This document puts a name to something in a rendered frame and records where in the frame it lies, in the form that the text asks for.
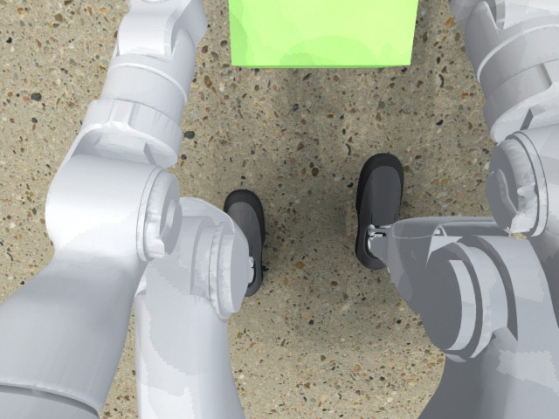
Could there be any right robot forearm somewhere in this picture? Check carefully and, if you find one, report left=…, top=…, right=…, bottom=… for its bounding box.
left=450, top=0, right=559, bottom=143

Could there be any right robot upper arm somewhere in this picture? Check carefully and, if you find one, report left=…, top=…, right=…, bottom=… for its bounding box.
left=486, top=123, right=559, bottom=328

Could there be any right robot foot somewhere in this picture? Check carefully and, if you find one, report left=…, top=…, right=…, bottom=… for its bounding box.
left=355, top=153, right=404, bottom=270

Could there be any left robot upper arm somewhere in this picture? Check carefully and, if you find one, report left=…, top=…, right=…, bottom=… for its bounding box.
left=0, top=154, right=183, bottom=419

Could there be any left robot forearm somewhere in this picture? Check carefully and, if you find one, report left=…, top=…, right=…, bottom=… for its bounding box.
left=45, top=0, right=208, bottom=240

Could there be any carton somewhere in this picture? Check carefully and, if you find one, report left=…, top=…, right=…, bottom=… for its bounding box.
left=229, top=0, right=418, bottom=68

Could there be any robot left shin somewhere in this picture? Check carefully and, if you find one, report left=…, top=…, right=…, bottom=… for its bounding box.
left=135, top=197, right=254, bottom=298

